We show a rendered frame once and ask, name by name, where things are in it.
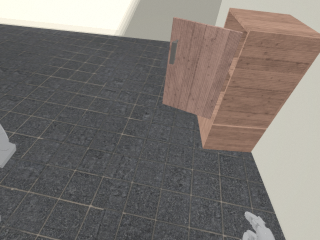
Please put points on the cupboard door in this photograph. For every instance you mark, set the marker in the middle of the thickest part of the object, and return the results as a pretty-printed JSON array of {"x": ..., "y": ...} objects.
[{"x": 204, "y": 54}]

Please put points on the right robot hand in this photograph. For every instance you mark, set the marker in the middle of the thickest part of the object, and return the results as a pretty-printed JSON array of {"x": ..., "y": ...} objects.
[{"x": 262, "y": 232}]

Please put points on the left robot hand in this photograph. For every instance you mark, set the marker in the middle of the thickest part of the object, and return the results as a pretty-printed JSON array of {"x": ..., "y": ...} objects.
[{"x": 7, "y": 149}]

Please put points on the handle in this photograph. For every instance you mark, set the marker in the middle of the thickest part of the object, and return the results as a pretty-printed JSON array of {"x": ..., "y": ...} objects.
[{"x": 173, "y": 52}]

